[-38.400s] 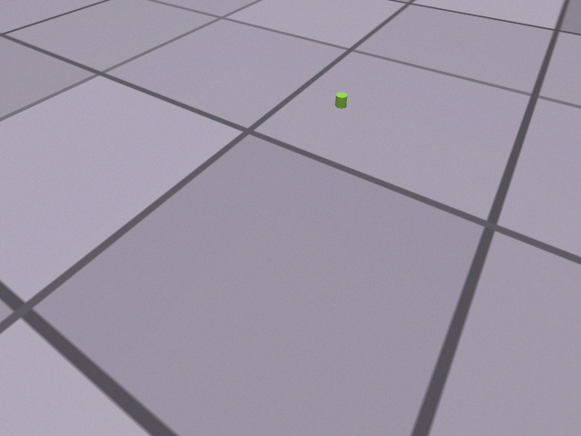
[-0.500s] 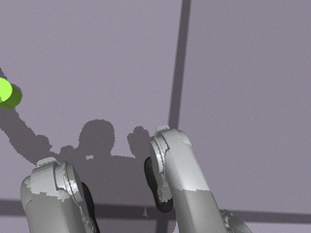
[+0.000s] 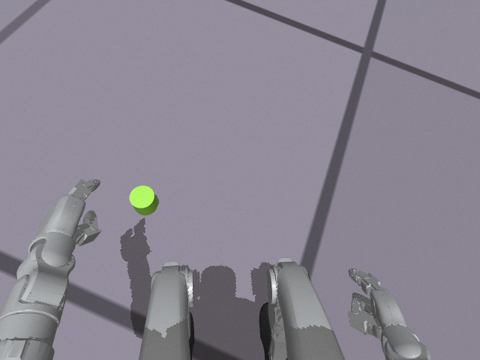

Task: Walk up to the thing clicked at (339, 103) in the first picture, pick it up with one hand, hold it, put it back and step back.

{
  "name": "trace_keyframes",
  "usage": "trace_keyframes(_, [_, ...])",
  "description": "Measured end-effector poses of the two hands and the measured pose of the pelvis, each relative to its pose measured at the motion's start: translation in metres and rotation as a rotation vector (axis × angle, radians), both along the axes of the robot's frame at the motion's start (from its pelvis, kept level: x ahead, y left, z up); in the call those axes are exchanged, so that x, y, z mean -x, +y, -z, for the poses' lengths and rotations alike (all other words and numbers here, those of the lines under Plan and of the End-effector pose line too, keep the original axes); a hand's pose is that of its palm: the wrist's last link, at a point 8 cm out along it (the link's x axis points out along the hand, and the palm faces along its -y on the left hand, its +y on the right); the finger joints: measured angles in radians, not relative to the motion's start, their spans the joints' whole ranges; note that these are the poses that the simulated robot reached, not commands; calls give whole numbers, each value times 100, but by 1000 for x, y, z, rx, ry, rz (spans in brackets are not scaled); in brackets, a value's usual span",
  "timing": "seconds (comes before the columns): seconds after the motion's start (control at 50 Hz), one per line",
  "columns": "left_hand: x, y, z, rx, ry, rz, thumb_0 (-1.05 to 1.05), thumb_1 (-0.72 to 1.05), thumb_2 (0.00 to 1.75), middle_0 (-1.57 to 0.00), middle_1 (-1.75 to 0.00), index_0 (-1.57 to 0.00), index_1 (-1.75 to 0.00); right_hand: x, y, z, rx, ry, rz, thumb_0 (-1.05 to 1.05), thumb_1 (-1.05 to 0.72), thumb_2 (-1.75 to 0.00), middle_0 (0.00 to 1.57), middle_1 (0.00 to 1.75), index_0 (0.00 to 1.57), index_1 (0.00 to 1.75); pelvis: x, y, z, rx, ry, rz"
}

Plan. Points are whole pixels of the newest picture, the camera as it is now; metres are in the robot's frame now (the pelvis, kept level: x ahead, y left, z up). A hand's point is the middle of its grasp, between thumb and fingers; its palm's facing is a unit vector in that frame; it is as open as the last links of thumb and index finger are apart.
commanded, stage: home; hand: left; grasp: from above
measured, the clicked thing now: (144, 200) +0.54 +0.25 -0.49
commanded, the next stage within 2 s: none
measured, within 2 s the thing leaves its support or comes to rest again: neither
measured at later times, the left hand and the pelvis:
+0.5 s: hand (80, 276) +0.25 +0.19 +0.09, palm faces +0.11 -0.97 -0.22, open 7.4 cm; pelvis +0.05 -0.01 +0.16, yaw +3 degrees
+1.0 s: hand (57, 312) +0.22 +0.18 +0.14, palm faces +0.12 -0.97 -0.19, open 7.4 cm; pelvis +0.07 -0.01 +0.19, yaw +4 degrees
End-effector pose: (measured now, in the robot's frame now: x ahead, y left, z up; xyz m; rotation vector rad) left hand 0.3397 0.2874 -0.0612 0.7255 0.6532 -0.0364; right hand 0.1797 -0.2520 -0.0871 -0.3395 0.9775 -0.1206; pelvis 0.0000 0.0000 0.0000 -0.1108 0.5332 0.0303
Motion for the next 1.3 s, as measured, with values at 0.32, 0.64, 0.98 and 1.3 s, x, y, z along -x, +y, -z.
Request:
trace_keyframes(0.32, [82, -37, -114, 319, 81, -357, 1, 90, 90, -20, -30, -21, -30, -3, 11, -118, -34, -151, 62, 1, -90, -90, 21, 30, 21, 30, -27, -8, -112, -40, -177, -21])
trace_keyframes(0.64, [131, -61, -221, 445, 68, -441, 1, 91, 90, -20, -30, -21, -30, -29, 6, -207, -6, -345, 98, 1, -90, -90, 20, 30, 21, 30, -65, -10, -184, -64, -327, -40])
trace_keyframes(0.98, [144, -58, -228, 456, 75, -450, 1, 91, 90, -20, -30, -20, -29, -70, 18, -230, -10, -463, 2, 1, -90, -90, 21, 30, 21, 30, -71, -10, -190, -74, -366, -53])
trace_keyframes(1.3, [137, -58, -230, 450, 77, -434, 1, 91, 90, -20, -30, -20, -29, -47, 15, -219, -6, -393, 40, 1, -90, -90, 21, 30, 21, 30, -72, -7, -191, -71, -366, -43])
